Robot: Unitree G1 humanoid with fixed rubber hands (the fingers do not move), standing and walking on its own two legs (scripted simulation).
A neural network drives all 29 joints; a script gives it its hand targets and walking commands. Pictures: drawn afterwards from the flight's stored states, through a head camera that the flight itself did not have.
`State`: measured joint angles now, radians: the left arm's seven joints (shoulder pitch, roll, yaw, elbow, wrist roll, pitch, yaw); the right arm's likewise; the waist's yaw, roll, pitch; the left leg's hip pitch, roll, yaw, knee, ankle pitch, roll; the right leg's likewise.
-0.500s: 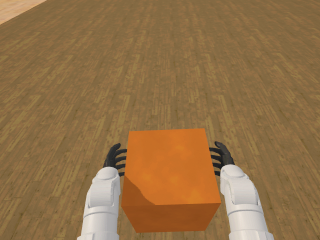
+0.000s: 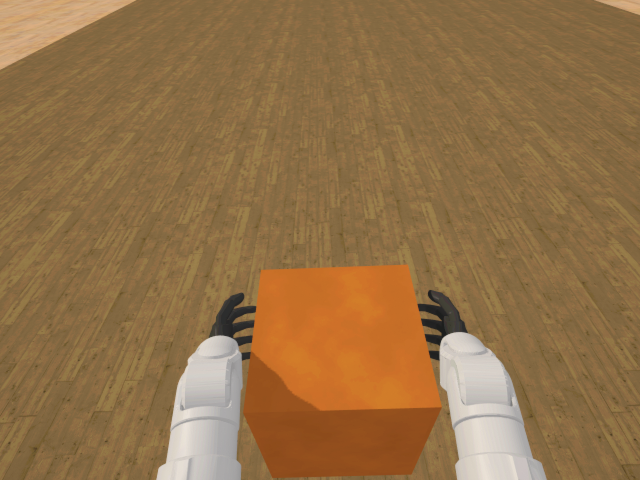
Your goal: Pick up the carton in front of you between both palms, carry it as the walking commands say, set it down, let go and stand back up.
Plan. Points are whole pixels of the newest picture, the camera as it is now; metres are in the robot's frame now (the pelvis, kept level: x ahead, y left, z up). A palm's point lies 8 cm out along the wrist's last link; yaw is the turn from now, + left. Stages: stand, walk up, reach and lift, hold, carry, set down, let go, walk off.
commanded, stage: hold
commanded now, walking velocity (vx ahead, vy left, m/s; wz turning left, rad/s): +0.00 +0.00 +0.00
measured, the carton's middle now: (338, 374) +0.30 +0.00 -0.04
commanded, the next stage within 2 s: set down in 0.26 s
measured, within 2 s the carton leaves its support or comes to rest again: neither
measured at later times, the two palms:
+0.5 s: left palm (221, 339) +0.31 +0.16 +0.04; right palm (440, 334) +0.31 -0.14 +0.03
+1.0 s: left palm (251, 386) +0.35 +0.15 -0.17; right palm (417, 381) +0.36 -0.15 -0.17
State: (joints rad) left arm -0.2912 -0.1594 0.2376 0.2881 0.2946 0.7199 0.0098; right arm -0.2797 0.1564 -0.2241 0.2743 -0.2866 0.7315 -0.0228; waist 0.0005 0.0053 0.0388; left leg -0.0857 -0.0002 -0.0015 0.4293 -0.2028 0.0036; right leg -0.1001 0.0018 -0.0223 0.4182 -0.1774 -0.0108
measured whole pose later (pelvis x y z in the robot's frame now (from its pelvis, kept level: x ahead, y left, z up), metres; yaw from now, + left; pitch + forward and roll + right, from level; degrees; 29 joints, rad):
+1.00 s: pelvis -0.02 +0.00 -0.10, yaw +1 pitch +31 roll +0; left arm -0.52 -0.14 0.35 0.53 0.18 0.13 0.07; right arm -0.53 0.10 -0.33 0.55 -0.19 0.14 -0.05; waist 0.00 0.01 -0.11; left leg -1.23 -0.08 -0.08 1.06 -0.37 -0.02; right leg -1.25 0.07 0.08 1.06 -0.35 0.01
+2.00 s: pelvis -0.07 +0.00 -0.34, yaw +2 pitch +44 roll +1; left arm -1.11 0.05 0.36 0.80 0.06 0.17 0.16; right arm -1.15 -0.14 -0.32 0.87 -0.08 0.18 -0.09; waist -0.02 0.02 0.03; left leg -2.18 -0.17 -0.06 1.97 -0.56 -0.08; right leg -2.20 0.14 0.07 1.97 -0.53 0.05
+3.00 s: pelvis -0.08 +0.00 -0.41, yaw +2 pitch +36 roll +1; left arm -1.31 0.14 0.37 1.06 0.09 0.12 0.10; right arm -1.33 -0.25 -0.31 1.12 -0.07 0.13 -0.03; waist -0.03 0.02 0.24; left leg -2.25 -0.15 -0.03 2.20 -0.59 -0.07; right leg -2.27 0.10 0.03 2.20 -0.56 0.03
